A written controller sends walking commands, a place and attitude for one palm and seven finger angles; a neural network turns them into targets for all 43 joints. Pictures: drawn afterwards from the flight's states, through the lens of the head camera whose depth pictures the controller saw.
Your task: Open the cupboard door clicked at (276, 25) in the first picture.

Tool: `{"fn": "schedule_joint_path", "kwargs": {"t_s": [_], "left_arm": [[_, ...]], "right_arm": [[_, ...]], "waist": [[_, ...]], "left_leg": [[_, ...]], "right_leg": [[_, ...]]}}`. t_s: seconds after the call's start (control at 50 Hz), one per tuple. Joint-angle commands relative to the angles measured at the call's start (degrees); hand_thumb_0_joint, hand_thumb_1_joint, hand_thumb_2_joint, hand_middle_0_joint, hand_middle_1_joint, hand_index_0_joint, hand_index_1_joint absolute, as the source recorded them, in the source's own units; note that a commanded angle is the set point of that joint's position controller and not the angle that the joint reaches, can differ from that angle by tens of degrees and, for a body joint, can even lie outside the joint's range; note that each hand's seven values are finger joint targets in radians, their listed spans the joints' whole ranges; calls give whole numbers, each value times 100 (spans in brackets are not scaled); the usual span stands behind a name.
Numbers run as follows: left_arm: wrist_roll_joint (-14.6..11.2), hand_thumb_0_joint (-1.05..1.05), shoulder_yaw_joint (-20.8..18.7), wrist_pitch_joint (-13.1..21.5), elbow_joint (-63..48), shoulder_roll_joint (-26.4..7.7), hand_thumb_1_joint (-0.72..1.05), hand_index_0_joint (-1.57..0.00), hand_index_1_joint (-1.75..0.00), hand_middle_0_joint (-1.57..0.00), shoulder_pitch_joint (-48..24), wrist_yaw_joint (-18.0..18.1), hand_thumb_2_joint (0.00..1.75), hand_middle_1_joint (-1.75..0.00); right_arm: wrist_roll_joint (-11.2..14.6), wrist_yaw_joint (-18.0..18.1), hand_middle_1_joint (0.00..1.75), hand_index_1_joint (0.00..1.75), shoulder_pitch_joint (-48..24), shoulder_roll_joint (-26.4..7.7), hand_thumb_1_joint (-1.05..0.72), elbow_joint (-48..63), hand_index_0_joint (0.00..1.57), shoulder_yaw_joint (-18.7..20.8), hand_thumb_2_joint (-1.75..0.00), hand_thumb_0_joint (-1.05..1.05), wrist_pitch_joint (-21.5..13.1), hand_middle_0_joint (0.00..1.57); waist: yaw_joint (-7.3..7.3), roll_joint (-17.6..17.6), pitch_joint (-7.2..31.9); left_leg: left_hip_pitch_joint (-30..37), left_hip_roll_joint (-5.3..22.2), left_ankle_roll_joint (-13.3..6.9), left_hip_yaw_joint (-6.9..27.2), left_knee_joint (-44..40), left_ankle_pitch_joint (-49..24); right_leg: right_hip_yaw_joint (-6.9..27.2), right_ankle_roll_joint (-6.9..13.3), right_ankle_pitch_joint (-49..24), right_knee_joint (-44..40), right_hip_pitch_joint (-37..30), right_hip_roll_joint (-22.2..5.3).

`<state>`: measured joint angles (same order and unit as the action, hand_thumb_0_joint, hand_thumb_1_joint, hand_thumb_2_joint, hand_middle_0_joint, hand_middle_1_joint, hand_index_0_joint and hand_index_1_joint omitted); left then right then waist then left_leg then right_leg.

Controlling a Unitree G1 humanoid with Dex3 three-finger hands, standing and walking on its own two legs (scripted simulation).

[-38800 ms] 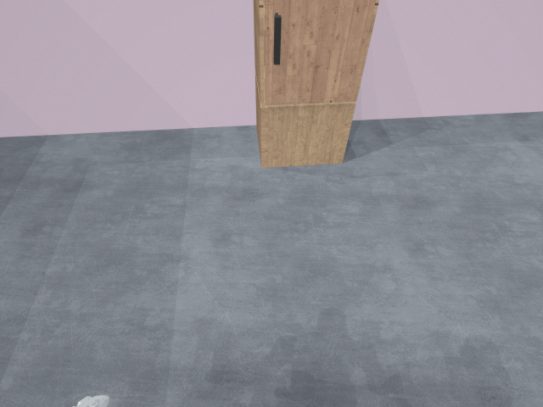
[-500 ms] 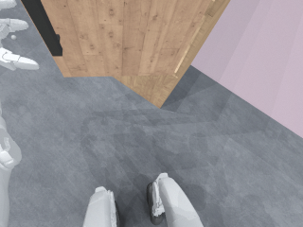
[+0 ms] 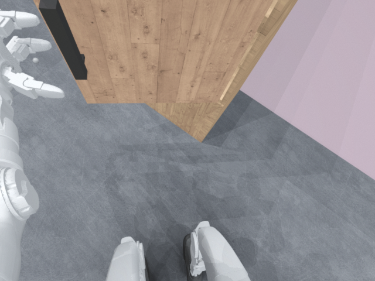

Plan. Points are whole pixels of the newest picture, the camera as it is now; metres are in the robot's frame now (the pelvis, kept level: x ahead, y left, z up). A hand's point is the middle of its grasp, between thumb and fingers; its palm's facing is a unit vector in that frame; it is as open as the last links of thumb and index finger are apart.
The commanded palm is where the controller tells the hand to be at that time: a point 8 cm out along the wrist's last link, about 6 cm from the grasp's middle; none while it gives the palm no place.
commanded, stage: move the hooked fingers beside the handle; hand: left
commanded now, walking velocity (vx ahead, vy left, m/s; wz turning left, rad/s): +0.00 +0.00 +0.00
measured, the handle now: (69, 37) +0.59 +0.18 +0.05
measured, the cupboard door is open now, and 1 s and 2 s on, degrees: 40 40 40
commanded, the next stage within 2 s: slide the fingers in behind the handle in 0.14 s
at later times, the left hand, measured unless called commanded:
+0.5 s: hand (45, 61) +0.54 +0.22 +0.05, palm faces -0.03 -1.00 -0.02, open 14.0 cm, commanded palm +0.51 +0.25 +0.05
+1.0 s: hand (62, 64) +0.53 +0.19 +0.05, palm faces -0.04 -1.00 -0.01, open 14.0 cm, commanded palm +0.51 +0.22 +0.05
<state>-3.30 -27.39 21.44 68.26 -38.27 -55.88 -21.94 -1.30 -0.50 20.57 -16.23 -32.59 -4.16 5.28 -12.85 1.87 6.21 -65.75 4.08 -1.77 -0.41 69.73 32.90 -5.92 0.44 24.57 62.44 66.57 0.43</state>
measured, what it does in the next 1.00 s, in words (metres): stands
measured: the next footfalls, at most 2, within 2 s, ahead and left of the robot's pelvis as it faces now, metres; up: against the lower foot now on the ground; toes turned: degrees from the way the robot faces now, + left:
none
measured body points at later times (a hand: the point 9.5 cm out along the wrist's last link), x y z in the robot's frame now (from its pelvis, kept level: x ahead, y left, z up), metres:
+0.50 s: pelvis +0.00 +0.00 +0.00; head +0.18 +0.03 +0.41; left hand +0.53 +0.27 +0.05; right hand -0.01 -0.26 -0.10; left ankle -0.01 +0.09 -0.64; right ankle +0.04 -0.12 -0.64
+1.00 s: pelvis +0.00 +0.00 +0.00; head +0.17 +0.03 +0.41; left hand +0.53 +0.24 +0.05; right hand +0.00 -0.26 -0.11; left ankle -0.01 +0.09 -0.64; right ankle +0.04 -0.12 -0.64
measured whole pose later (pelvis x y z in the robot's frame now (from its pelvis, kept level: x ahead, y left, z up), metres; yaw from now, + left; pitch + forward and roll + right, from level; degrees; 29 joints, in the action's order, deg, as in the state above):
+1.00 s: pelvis +0.00 +0.00 +0.00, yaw +0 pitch +28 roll -4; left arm -3.4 -23.3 23.0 67.2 -31.2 -55.7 -16.1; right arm -1.7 -1.4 21.1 -15.3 -33.9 -3.5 4.9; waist -12.3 2.2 6.4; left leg -65.6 3.5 -1.9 -0.8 70.0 32.7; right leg -5.4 0.3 24.7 63.3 66.7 0.0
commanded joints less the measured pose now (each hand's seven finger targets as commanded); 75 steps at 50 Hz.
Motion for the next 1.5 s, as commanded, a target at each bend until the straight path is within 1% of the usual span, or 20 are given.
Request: {"fn": "schedule_joint_path", "kwargs": {"t_s": [0.0,0.24,0.28,0.44,0.6,0.66,0.7,0.78,0.82,0.86,0.9,0.98,1.0,1.04,1.18,1.24,1.36,1.4,1.44,1.48], "left_arm": [[-143,0,-115,363,-1219,-1607,-50,-30,-120,-30,-2213,-64,30,-120],[-117,0,-18,323,-1118,-1596,-50,-30,-120,-30,-2743,-24,30,-120],[-143,0,-12,343,-1275,-1499,-50,-30,-120,-30,-2662,-22,30,-120],[-163,0,-190,273,-1412,-1573,-50,-30,-120,-30,-2260,95,30,-120],[-202,0,183,398,-1460,-951,-50,-30,-120,-30,-2292,241,30,-120],[-164,0,173,385,-1181,-980,-50,-30,-120,-30,-2437,330,30,-120],[-157,0,213,517,-1440,-904,-50,-30,-120,-30,-2591,370,30,-120],[-148,0,262,540,-1246,-777,-50,-30,-120,-30,-2511,434,30,-120],[-98,0,170,540,-1243,-875,-50,-30,-120,-30,-2342,467,30,-120],[-105,0,360,512,-1288,-584,-50,-30,-120,-30,-2347,506,30,-120],[-123,0,301,526,-1305,-674,-50,-30,-120,-30,-2513,555,30,-120],[-109,0,191,624,-1556,-735,-50,-30,-120,-30,-2434,665,30,-120],[-113,0,424,619,-1511,-459,-50,-30,-120,-30,-2536,668,30,-120],[-90,0,355,617,-1439,-526,-50,-30,-120,-30,-2446,717,30,-120],[-87,0,692,649,-1444,8,-50,-30,-120,-30,-2456,851,30,-120],[-85,0,526,686,-1396,-178,-50,-30,-120,-30,-2487,916,30,-120],[-46,0,792,712,-1118,168,-50,-30,-120,-30,-2539,967,30,-120],[-52,0,833,717,-1082,242,-50,-30,-120,-30,-2690,1002,30,-120],[-13,0,663,777,-1303,9,-50,-30,-120,-30,-2815,1060,30,-120],[16,0,757,830,-1394,135,-50,-30,-120,-30,-2809,1105,30,-120]], "right_arm": [[26,90,30,30,1277,-1095,-90,160,20,421,-90,0,13,20],[6,132,30,30,1318,-1127,-90,-20,20,406,-90,0,-37,20],[-14,112,30,30,1353,-1112,-90,31,20,420,-90,0,-58,20],[0,61,30,30,1353,-1084,-90,110,20,438,-90,0,-29,20],[5,24,30,30,1309,-1025,-90,45,20,473,-90,0,-64,20],[-3,47,30,30,1310,-1052,-90,-2,20,462,-90,0,-81,20],[-35,36,30,30,1335,-1037,-90,-13,20,479,-90,0,-115,20],[-43,21,30,30,1325,-1022,-90,-22,20,478,-90,0,-111,20],[-39,15,30,30,1312,-1026,-90,19,20,489,-90,0,-86,20],[-43,-11,30,30,1270,-991,-90,43,20,490,-90,0,-80,20],[-39,0,30,30,1285,-1006,-90,22,20,490,-90,0,-65,20],[-56,-10,30,30,1294,-989,-90,71,20,515,-90,0,-86,20],[-50,-32,30,30,1263,-951,-90,43,20,503,-90,0,-99,20],[-53,-26,30,30,1284,-980,-90,1,20,517,-90,0,-86,20],[-66,-53,30,30,1280,-917,-90,-8,20,536,-90,0,-114,20],[-78,-55,30,30,1288,-937,-90,-41,20,535,-90,0,-120,20],[-78,-57,30,30,1255,-919,-90,-70,20,538,-90,0,-161,20],[-90,-48,30,30,1286,-927,-90,-97,20,545,-90,0,-182,20],[-112,-44,30,30,1317,-942,-90,-89,20,559,-90,0,-186,20],[-137,-74,30,30,1329,-912,-90,-69,20,563,-90,0,-192,20]], "waist": [[50,1155,3176],[-131,1158,3224],[-40,1413,3481],[75,1109,3472],[18,1137,3163],[-71,854,2859],[-4,1226,3210],[-64,1019,3133],[59,1069,3261],[5,1035,3201],[-25,973,3146],[67,1015,3509],[4,1088,3413],[23,989,3277],[-33,948,3148],[-13,779,3204],[-71,713,2881],[-150,669,2985],[-61,864,3309],[-54,1042,3459]], "left_leg": [[2310,-161,55,472,-676,-3441],[2288,-161,39,552,-582,-3162],[2501,-161,73,585,-581,-3422],[2218,-185,31,466,-669,-3249],[2373,-187,62,474,-768,-3067],[2068,-207,26,470,-793,-2691],[2468,-206,81,521,-763,-3035],[2345,-209,62,508,-694,-3093],[2388,-210,98,516,-724,-3170],[2388,-211,90,511,-726,-3155],[2340,-201,85,516,-711,-3134],[2453,-225,89,508,-690,-3281],[2452,-231,102,499,-700,-3198],[2434,-216,110,510,-738,-3179],[2462,-234,99,488,-786,-3130],[2238,-265,74,431,-770,-2918],[2061,-289,59,418,-817,-2492],[2116,-285,46,436,-755,-2583],[2261,-291,75,466,-736,-2789],[2464,-289,94,477,-684,-3068]], "right_leg": [[331,93,-2082,-356,-1716,222],[323,79,-1793,-349,-1409,223],[305,121,-1880,-286,-1407,222],[350,89,-2080,-383,-1874,231],[315,96,-1810,-455,-1615,236],[328,83,-1571,-501,-1589,230],[311,117,-1691,-428,-1488,218],[309,114,-1809,-382,-1507,223],[305,111,-1817,-354,-1580,212],[292,101,-1826,-371,-1544,211],[303,97,-1849,-362,-1545,217],[329,116,-2003,-318,-1730,214],[327,98,-1950,-346,-1650,211],[313,101,-1911,-373,-1657,207],[299,108,-1899,-405,-1601,201],[352,92,-1929,-425,-1822,199],[345,94,-1589,-467,-1639,179],[341,85,-1644,-434,-1552,178],[346,106,-1771,-360,-1651,168],[331,121,-1915,-298,-1569,173]]}}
